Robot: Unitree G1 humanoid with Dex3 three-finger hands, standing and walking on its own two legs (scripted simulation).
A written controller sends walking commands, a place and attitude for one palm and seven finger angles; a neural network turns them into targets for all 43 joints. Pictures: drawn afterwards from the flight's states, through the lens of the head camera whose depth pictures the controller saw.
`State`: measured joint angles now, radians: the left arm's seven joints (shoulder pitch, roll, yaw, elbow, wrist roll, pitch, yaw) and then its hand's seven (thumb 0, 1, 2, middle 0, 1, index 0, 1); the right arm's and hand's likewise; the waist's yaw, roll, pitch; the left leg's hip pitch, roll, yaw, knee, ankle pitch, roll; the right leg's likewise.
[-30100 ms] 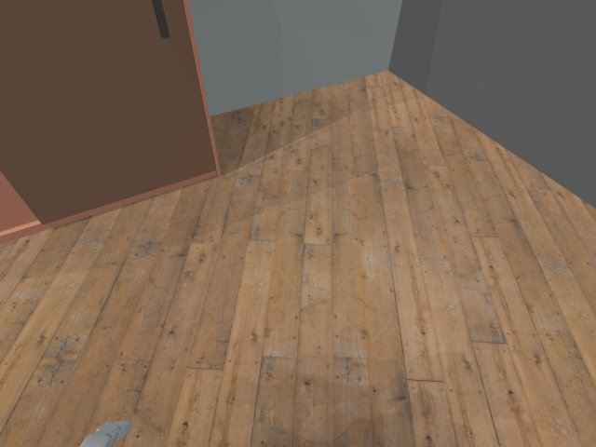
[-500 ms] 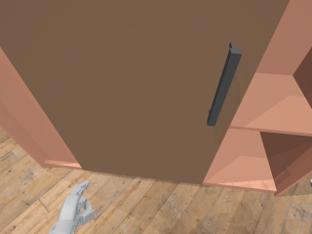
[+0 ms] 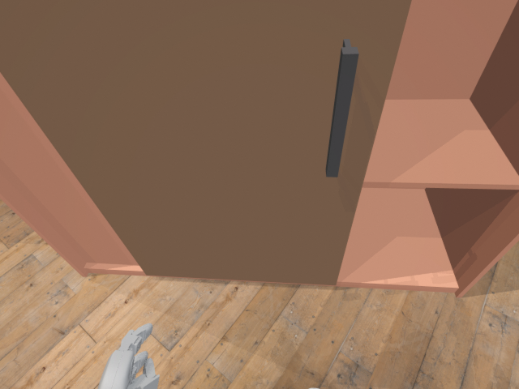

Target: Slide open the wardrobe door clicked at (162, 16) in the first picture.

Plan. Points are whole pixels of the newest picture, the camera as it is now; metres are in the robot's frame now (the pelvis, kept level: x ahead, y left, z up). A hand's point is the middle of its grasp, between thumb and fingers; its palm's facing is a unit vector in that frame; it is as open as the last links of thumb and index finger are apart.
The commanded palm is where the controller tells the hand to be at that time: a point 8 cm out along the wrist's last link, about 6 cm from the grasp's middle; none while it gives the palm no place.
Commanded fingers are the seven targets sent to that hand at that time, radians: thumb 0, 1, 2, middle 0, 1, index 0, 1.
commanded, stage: step back with the hand held close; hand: right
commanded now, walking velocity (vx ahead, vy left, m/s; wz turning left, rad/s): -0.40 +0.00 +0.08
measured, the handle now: (338, 115) +0.59 -0.11 +0.10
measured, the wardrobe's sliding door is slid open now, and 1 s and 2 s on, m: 0.47 0.47 0.47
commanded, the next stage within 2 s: stop stepping back and stand still in 0.32 s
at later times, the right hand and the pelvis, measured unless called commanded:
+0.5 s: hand out of the picture +0.12 -0.25 +0.17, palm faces +0.29 +0.82 -0.50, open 7.4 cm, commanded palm +0.05 -0.29 +0.18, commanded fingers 0.00 -0.90 -0.90 0.20 0.30 0.20 0.30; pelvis -0.12 +0.00 +0.00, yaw +5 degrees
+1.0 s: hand out of the picture +0.06 -0.27 +0.18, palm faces +0.36 +0.77 -0.53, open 7.4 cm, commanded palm +0.01 -0.31 +0.18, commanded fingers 0.00 -0.90 -0.90 0.20 0.30 0.20 0.30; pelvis -0.16 -0.02 +0.00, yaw +5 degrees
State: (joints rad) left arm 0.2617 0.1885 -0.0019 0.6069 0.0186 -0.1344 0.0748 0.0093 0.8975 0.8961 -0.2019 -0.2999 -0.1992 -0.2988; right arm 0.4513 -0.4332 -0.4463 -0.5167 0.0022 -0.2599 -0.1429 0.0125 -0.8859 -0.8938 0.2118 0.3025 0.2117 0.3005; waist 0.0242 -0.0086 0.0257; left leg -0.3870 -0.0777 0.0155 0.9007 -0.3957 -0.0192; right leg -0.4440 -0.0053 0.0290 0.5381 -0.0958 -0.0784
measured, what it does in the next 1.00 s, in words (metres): walks backwards: left foot, then right foot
